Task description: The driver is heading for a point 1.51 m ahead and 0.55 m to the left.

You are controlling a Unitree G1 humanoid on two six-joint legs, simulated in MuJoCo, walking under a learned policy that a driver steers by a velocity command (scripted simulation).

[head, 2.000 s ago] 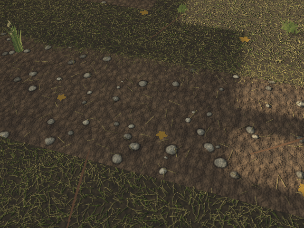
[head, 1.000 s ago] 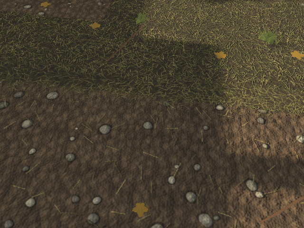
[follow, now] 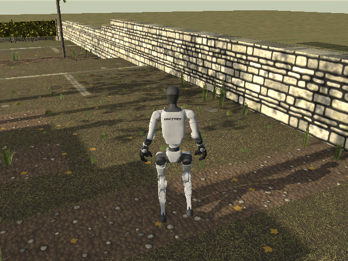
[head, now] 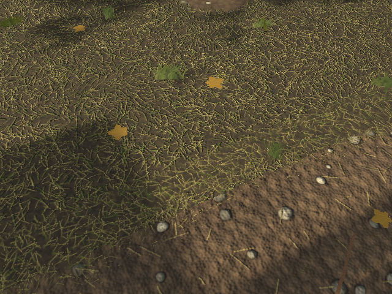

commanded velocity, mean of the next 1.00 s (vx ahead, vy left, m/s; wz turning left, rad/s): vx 0.50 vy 0.00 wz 0.22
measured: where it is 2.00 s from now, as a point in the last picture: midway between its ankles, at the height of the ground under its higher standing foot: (127, 171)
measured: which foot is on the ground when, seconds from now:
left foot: down 0.00-0.34, up 0.36-0.82, down 0.84-1.00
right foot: up 0.00-0.32, down 0.34-0.84, up 0.86-1.00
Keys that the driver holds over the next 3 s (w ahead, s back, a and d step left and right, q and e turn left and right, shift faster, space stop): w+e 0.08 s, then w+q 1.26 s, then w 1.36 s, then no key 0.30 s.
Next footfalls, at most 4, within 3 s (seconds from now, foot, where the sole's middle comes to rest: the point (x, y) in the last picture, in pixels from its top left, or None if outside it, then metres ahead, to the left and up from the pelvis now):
0.34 right None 0.31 -0.18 -0.78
0.84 left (160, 269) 0.57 0.12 -0.78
1.34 right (183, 188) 0.90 0.05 -0.78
1.82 left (94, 178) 0.95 0.41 -0.78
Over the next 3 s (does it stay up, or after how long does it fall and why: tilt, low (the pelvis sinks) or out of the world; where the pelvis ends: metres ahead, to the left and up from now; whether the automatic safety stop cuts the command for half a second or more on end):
stays up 1.36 0.60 -0.01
